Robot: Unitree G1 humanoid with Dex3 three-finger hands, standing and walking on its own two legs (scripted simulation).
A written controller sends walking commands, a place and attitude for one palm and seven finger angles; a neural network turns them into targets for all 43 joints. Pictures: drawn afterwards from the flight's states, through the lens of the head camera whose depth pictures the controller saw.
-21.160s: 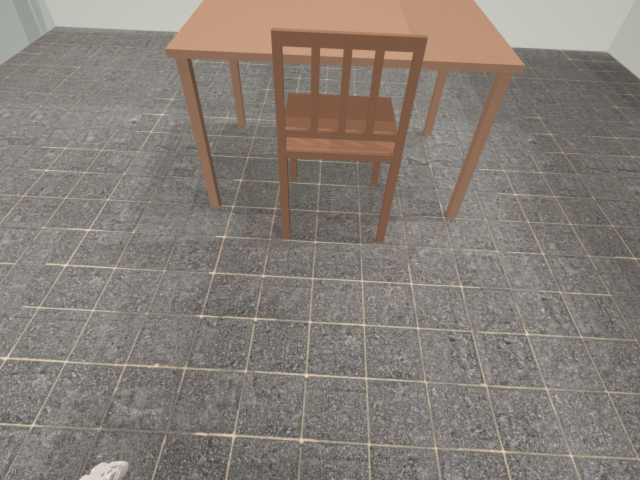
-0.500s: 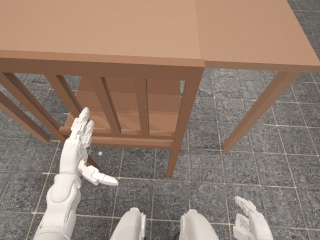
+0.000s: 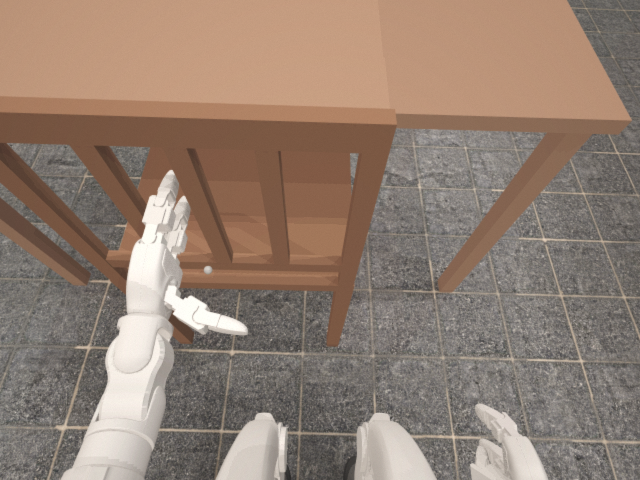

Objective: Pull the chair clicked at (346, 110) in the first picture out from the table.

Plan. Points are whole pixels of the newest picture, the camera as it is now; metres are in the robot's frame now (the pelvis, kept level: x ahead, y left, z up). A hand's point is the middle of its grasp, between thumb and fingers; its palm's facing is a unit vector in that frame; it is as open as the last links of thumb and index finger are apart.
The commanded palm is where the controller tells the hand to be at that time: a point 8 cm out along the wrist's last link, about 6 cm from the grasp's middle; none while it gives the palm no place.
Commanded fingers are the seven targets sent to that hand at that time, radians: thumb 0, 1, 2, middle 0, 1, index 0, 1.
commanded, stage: push the fingers through the gap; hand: left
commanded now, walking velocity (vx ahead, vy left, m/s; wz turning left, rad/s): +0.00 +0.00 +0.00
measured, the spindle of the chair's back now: (206, 212) +0.45 +0.16 +0.01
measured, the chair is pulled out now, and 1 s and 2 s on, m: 0.00 -0.01 0.00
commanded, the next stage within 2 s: hook a spindle and tug to test in 1.02 s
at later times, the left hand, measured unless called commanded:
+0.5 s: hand (221, 236) +0.41 +0.14 +0.01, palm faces -0.01 -1.00 -0.05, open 16.9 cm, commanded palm +0.39 +0.19 +0.02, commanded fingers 0.00 -0.50 0.30 -0.06 -0.08 -0.06 -0.08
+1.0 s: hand (216, 230) +0.42 +0.14 +0.02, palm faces +0.02 -1.00 -0.04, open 16.9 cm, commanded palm +0.40 +0.19 +0.02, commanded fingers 0.00 -0.50 0.30 -0.06 -0.08 -0.06 -0.08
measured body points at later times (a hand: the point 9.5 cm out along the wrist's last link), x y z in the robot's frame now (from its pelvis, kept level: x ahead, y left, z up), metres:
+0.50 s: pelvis +0.00 +0.00 +0.00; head +0.12 +0.01 +0.43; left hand +0.41 +0.19 +0.02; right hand +0.10 -0.26 -0.12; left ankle +0.01 +0.10 -0.63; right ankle +0.02 -0.10 -0.63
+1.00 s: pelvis +0.00 +0.01 +0.00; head +0.13 +0.02 +0.43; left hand +0.41 +0.20 +0.03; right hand +0.09 -0.25 -0.12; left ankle +0.01 +0.10 -0.63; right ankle +0.02 -0.10 -0.63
